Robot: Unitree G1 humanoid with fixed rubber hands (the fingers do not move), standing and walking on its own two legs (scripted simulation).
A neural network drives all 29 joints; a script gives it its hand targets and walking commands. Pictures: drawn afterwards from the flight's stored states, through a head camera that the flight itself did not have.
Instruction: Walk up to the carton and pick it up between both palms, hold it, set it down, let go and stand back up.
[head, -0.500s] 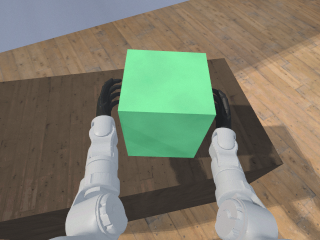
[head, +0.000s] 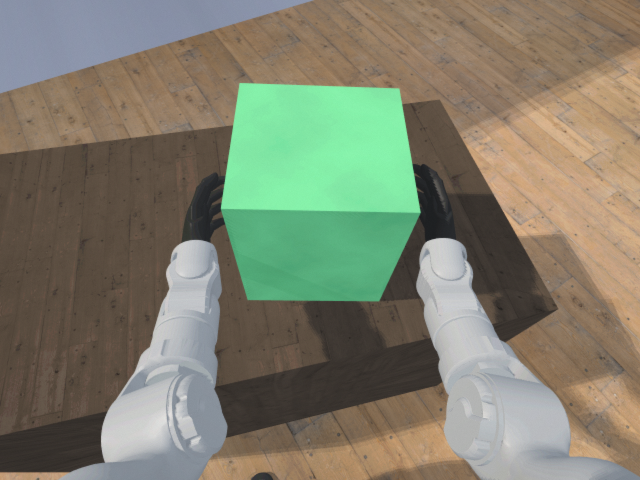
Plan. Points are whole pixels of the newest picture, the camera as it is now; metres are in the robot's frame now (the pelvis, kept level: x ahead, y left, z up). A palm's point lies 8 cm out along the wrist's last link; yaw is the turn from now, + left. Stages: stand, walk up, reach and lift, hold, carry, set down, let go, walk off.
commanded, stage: set down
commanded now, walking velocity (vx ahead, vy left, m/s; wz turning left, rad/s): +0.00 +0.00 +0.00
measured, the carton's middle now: (316, 203) +0.47 +0.04 +0.00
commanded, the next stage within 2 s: none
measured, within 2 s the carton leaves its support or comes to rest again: neither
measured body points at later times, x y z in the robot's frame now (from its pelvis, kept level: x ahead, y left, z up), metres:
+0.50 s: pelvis -0.04 +0.01 -0.02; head +0.01 +0.02 +0.43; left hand +0.39 +0.27 +0.08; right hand +0.44 -0.14 +0.08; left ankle -0.01 +0.12 -0.75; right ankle -0.02 -0.12 -0.75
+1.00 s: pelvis -0.02 -0.01 +0.00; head +0.01 -0.01 +0.44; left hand +0.42 +0.25 +0.18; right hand +0.47 -0.16 +0.16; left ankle -0.01 +0.12 -0.75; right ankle -0.02 -0.12 -0.75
